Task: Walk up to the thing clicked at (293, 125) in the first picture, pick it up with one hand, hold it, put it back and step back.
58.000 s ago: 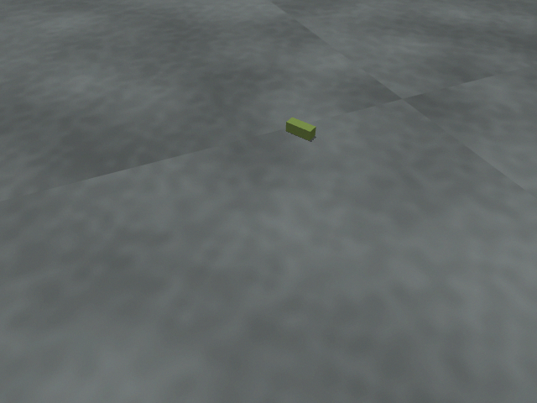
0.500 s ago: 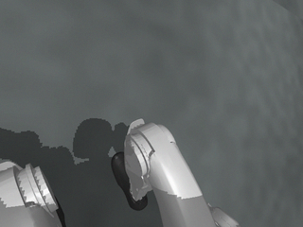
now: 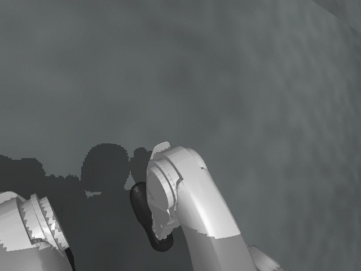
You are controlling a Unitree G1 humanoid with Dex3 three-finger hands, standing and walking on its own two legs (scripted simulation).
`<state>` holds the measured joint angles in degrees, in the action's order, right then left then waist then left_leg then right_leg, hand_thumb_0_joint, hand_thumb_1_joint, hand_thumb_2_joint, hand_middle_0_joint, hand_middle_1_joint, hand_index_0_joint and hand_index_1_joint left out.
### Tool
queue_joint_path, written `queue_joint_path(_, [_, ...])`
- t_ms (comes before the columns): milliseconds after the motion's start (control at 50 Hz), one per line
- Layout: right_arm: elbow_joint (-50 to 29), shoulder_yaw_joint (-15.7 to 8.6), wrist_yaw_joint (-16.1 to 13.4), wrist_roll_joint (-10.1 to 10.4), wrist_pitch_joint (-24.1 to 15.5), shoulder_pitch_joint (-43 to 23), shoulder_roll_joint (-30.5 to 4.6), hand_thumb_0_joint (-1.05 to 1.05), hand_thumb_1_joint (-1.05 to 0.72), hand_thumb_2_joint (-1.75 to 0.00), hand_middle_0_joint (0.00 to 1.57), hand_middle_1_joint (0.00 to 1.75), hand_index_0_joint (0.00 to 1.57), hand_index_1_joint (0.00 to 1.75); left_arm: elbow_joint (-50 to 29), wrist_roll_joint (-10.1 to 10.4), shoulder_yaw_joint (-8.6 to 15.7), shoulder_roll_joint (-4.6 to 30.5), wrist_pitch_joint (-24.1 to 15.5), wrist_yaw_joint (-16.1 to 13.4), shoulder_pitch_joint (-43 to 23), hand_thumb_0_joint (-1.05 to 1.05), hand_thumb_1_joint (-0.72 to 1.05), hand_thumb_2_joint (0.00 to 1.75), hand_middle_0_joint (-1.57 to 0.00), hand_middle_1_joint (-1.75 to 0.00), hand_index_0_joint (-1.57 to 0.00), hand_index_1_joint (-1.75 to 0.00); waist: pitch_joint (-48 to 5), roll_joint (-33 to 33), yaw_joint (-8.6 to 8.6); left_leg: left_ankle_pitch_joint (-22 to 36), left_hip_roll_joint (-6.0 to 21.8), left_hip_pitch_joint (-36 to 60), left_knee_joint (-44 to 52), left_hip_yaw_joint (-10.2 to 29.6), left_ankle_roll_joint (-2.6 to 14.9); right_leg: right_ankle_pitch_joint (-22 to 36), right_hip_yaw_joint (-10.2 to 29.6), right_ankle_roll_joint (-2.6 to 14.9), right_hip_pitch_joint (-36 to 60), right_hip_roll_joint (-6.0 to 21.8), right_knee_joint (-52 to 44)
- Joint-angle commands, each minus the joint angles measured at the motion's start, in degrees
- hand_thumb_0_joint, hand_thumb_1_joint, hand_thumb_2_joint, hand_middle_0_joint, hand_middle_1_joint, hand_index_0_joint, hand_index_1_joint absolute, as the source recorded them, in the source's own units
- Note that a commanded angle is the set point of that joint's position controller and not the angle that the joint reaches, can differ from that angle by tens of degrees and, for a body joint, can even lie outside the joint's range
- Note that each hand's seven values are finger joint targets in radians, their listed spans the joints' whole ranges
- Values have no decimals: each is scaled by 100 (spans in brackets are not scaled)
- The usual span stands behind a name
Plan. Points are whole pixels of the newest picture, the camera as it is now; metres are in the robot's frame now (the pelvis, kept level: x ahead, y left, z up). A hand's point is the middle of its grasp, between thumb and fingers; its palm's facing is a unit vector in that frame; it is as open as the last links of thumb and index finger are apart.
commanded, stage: settle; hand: left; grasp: from above
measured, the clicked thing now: out of the picture +0.46 +0.34 -0.28
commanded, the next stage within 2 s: lift in 0.78 s
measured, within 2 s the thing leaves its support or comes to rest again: leaves its support in 0.22 s
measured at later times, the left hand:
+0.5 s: hand out of the picture +0.45 +0.35 -0.19, palm faces -0.36 -0.15 -0.92, open 10.1 cm
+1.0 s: hand out of the picture +0.44 +0.34 -0.13, palm faces -0.40 -0.15 -0.90, open 10.0 cm
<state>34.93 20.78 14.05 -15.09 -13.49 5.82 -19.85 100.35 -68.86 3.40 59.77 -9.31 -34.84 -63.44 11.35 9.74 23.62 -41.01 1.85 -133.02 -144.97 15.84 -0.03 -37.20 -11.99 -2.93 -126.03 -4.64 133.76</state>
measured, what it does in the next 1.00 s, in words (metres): stands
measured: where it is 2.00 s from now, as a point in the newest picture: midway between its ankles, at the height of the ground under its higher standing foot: (115, 253)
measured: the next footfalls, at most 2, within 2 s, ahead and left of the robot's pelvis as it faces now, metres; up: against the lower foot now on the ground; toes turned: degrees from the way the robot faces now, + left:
none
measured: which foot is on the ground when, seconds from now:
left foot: down 0.00-1.00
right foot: down 0.00-1.00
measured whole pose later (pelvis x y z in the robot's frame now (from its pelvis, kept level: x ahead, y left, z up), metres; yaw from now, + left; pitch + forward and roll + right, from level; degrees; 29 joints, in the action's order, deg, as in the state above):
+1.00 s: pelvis +0.00 -0.01 +0.02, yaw +7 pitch +34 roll -9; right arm 39.1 6.2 9.7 -7.0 -2.5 10.8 -16.6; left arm 75.1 -67.1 4.5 43.2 -5.9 -16.5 -54.3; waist -2.1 0.2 15.4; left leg -38.6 0.9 -133.0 -137.3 8.5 -0.4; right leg -38.1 -6.2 -1.1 -128.3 -2.0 132.1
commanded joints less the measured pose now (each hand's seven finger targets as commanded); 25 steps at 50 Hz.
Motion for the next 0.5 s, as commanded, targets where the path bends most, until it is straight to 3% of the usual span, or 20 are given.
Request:
queue_joint_path(0, [117, -588, -91, 53, 37, 1085, -1914, 0, -92, -91, 20, 30, 20, 30, -393, 96, 68, 1076, 10, -71, -1073, 0, 45, 86, -86, -85, -87, -84, -3513, -3086, 193, 1024, 201, 2459, 1514, -558, 30, 1325, -403, 352, 2207, -215, -1191])
queue_joint_path(40, [177, -638, -97, 41, 61, 1128, -1937, 0, -91, -90, 20, 30, 20, 30, -1025, 80, 292, 1321, -4, -123, -1353, 0, 46, 88, -85, -88, -87, -86, -4046, -3568, 27, 1281, 203, 2860, 1618, -523, -27, 1492, -440, 385, 2283, -190, -1093])
queue_joint_path(60, [177, -667, -75, 67, 51, 1130, -1849, 0, -91, -90, 20, 30, 20, 30, -920, 75, 268, 1181, 40, -88, -1197, 0, 47, 87, -86, -87, -88, -85, -3977, -3621, 21, 1332, 205, 2945, 1609, -519, -47, 1515, -435, 410, 2138, -168, -1003])
queue_joint_path(100, [227, -760, -55, 82, 79, 1103, -1871, 0, -91, -90, 20, 30, 20, 30, -1288, 75, 419, 1223, 57, -102, -1161, 0, 48, 89, -87, -88, -88, -86, -4321, -3918, -107, 1545, 219, 3208, 1688, -473, -105, 1610, -469, 445, 2039, -160, -903])
queue_joint_path(140, [244, -824, -5, 101, 85, 1163, -1852, 0, -91, -90, 20, 30, 20, 30, -1502, 12, 406, 1152, 88, -64, -1297, 0, 48, 87, -87, -86, -88, -85, -4253, -3979, -3, 1573, 205, 3172, 1648, -502, -94, 1650, -456, 452, 1922, -151, -881])
queue_joint_path(180, [264, -986, -3, 151, 127, 1149, -1861, 0, -91, -90, 20, 30, 20, 30, -1687, -29, 489, 1146, 143, -73, -1173, 0, 49, 87, -87, -86, -89, -85, -4409, -4040, -133, 1624, 198, 3144, 1610, -618, -80, 1714, -367, 466, 1983, -187, -955])
queue_joint_path(200, [263, -1008, 1, 170, 144, 1156, -1822, 0, -91, -90, 20, 30, 20, 30, -2051, -26, 461, 1091, 137, -65, -1377, 0, 51, 87, -88, -86, -90, -84, -4605, -4138, -144, 1698, 186, 3171, 1572, -691, -63, 1796, -312, 464, 2084, -199, -996])
queue_joint_path(220, [225, -1028, 21, 236, 132, 1060, -1699, 0, -91, -90, 20, 30, 20, 30, -2623, 46, 238, 755, 109, -31, -1590, 0, 51, 85, -87, -85, -89, -83, -4758, -4354, -247, 1796, 164, 3352, 1663, -700, -95, 1848, -307, 495, 1939, -171, -954])
queue_joint_path(240, [362, -1132, 27, 251, 151, 1158, -1780, 0, -91, -90, 20, 30, 20, 30, -2366, 7, 511, 1010, 165, -28, -1282, 0, 51, 86, -86, -87, -89, -85, -4826, -4393, -279, 1780, 157, 3350, 1659, -710, -90, 1813, -313, 492, 1916, -167, -946])
queue_joint_path(260, [315, -1143, 55, 277, 158, 1154, -1660, 0, -91, -90, 20, 30, 20, 30, -2561, 36, 261, 640, 181, 43, -1321, 0, 52, 85, -87, -86, -89, -84, -4765, -4421, -285, 1768, 151, 3310, 1700, -742, -96, 1795, -267, 514, 1815, -159, -933])
queue_joint_path(340, [454, -1459, 118, 436, 189, 1333, -1658, 0, -90, -90, 20, 30, 20, 30, -2927, 128, 332, 397, 308, 264, -1300, 0, 56, 83, -89, -87, -92, -84, -5080, -4326, -377, 1779, 116, 3479, 1799, -727, -102, 1720, -259, 513, 1508, -67, -901])
queue_joint_path(360, [493, -1496, 137, 485, 210, 1373, -1592, 0, -91, -90, 20, 30, 20, 30, -2657, 159, 159, 54, 392, 342, -1081, 0, 56, 86, -90, -86, -92, -84, -4913, -4156, -404, 1723, 112, 3397, 1835, -734, -91, 1662, -231, 522, 1402, -71, -900])
queue_joint_path(400, [493, -1587, 151, 546, 256, 1411, -1572, 0, -91, -90, 20, 30, 20, 30, -2740, 207, 150, -75, 486, 480, -1156, 0, 60, 83, -92, -87, -95, -84, -4930, -4038, -444, 1673, 85, 3358, 1915, -748, -72, 1605, -205, 517, 1327, -47, -977])
queue_joint_path(420, [471, -1600, 135, 588, 301, 1373, -1560, 0, -90, -90, 20, 30, 20, 30, -2814, 284, 143, -63, 514, 548, -1195, 0, 61, 85, -93, -87, -96, -84, -4991, -3921, -544, 1530, 70, 3218, 1986, -764, -41, 1494, -182, 527, 1297, -46, -1013])
queue_joint_path(480, [464, -1643, 101, 647, 417, 1416, -1442, 0, -91, -90, 20, 30, 20, 30, -2603, 330, -3, -270, 610, 817, -1132, 0, 68, 86, -101, -84, -103, -82, -4837, -3356, -507, 1300, 20, 2777, 1889, -930, 72, 1362, -18, 497, 1515, -68, -1227])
